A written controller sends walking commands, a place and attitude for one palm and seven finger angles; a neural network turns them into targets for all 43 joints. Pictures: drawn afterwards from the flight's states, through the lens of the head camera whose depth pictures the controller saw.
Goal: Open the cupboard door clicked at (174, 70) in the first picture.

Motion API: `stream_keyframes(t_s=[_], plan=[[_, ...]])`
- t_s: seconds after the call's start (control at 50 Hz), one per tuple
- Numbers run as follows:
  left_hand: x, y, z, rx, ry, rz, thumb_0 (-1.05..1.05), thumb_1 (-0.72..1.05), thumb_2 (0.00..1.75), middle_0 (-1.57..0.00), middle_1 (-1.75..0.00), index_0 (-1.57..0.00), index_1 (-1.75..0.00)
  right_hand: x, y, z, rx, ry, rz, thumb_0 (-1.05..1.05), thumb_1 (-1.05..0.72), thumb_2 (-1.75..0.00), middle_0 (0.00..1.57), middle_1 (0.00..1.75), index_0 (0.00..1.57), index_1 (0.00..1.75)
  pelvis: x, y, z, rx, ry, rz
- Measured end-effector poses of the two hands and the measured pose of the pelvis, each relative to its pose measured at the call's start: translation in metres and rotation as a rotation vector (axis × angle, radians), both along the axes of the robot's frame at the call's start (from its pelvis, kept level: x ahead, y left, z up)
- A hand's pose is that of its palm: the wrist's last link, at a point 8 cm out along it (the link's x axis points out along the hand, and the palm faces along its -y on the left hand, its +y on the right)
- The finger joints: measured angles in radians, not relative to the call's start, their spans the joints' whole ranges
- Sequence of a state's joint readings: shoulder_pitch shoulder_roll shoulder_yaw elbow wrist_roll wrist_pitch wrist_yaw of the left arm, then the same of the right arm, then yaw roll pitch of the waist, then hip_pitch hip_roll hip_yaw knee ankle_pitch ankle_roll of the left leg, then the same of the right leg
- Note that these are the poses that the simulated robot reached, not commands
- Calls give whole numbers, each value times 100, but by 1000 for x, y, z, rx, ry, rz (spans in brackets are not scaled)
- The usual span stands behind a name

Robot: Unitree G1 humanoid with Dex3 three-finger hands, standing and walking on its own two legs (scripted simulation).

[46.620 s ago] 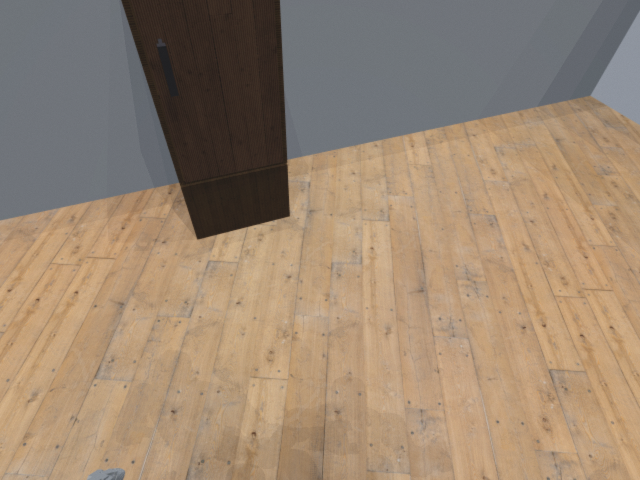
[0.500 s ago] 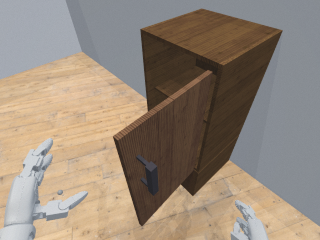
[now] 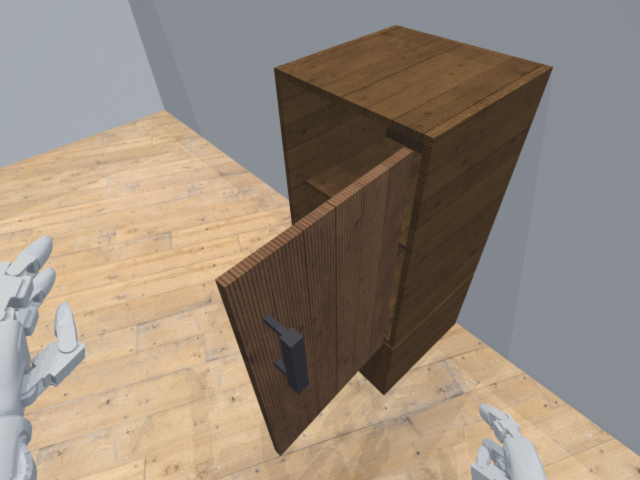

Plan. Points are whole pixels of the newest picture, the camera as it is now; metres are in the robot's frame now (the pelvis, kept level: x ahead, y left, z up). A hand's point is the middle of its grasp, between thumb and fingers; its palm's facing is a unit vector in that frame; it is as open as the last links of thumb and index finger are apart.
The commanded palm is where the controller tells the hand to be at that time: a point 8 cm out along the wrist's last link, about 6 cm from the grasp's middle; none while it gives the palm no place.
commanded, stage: draw the hand back to the body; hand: left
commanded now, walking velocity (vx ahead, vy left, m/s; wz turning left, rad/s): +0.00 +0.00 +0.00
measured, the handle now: (285, 354) +0.29 +0.10 -0.03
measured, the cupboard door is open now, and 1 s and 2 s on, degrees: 95 95 95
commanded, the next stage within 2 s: step back with the hand held close in 0.18 s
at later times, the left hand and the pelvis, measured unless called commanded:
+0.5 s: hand (78, 359) +0.17 +0.26 +0.15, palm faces +0.41 -0.79 -0.46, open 7.4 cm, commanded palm +0.12 +0.29 +0.17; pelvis -0.02 -0.01 +0.00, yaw +0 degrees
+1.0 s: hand (9, 420) +0.12 +0.28 +0.15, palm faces +0.42 -0.77 -0.48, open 7.4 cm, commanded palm +0.06 +0.32 +0.17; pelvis -0.08 +0.02 -0.01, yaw +0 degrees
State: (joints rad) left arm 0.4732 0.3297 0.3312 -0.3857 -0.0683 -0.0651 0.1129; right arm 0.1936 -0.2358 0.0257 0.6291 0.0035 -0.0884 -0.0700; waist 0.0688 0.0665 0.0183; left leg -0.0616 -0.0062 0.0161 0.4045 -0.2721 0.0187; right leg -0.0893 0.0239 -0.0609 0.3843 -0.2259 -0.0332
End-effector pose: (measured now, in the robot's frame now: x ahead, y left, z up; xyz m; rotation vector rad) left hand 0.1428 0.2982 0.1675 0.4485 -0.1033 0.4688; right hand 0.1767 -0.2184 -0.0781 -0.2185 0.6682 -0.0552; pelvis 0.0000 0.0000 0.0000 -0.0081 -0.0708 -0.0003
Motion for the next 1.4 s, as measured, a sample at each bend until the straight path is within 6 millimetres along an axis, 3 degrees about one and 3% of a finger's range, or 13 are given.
stream_keyframes(t_s=[0.38,0.64,1.04,1.28,1.4], plan=[[-10,-11,6,38,-26,-12,1,89,90,-21,-30,-21,-31,-16,-16,-2,4,7,-25,1,-90,-90,20,30,20,30,-13,-14,0,-8,8,4],[-16,-1,2,112,45,-99,1,89,90,-21,-30,-21,-31,-50,-30,-1,-55,76,-146,1,-90,-90,20,30,20,30,-34,3,-2,1,75,-12],[-72,23,0,160,-77,-72,1,89,90,-21,-30,-21,-31,-107,0,-7,-78,68,-100,1,-90,-90,20,30,20,30,-86,20,-16,-8,73,11],[-97,14,5,157,-147,-94,1,89,90,-21,-30,-21,-31,-121,-2,-13,-82,90,-68,1,-90,-90,21,30,20,30,-109,16,-21,-19,82,43],[-112,29,6,201,-128,-114,1,88,90,-22,-30,-21,-31,-132,2,-4,-115,67,-88,1,-90,-90,20,30,20,30,-125,24,-20,-45,81,42]])
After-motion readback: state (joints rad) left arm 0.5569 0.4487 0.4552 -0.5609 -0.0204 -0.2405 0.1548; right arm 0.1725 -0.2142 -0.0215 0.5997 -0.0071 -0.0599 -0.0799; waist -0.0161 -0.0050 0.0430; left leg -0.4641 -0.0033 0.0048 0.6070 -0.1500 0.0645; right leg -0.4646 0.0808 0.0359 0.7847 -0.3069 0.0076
